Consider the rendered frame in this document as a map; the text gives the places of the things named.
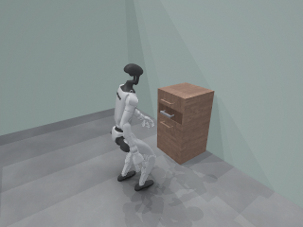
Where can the drawer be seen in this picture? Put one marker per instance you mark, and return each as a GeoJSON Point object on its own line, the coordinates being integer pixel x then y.
{"type": "Point", "coordinates": [177, 116]}

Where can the cabinet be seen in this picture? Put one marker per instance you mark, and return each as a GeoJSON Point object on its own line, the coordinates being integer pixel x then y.
{"type": "Point", "coordinates": [184, 142]}

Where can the robot left forearm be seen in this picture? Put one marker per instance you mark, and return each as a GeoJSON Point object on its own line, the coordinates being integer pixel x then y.
{"type": "Point", "coordinates": [139, 115]}

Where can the robot right forearm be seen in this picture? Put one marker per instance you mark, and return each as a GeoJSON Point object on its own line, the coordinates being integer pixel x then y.
{"type": "Point", "coordinates": [128, 135]}

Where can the robot left foot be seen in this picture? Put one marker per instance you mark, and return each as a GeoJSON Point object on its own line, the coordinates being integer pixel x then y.
{"type": "Point", "coordinates": [129, 175]}

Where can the robot head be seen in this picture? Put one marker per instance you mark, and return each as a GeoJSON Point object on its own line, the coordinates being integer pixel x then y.
{"type": "Point", "coordinates": [135, 71]}

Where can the right robot upper arm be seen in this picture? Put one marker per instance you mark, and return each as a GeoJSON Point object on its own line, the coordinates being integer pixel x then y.
{"type": "Point", "coordinates": [131, 103]}

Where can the robot left hand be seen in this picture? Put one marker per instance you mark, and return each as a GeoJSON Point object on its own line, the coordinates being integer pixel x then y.
{"type": "Point", "coordinates": [145, 122]}

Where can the handle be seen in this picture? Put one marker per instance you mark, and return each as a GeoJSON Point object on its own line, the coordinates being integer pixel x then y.
{"type": "Point", "coordinates": [166, 114]}
{"type": "Point", "coordinates": [164, 101]}
{"type": "Point", "coordinates": [165, 125]}

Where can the robot right hand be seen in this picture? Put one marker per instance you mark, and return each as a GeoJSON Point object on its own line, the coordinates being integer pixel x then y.
{"type": "Point", "coordinates": [137, 159]}

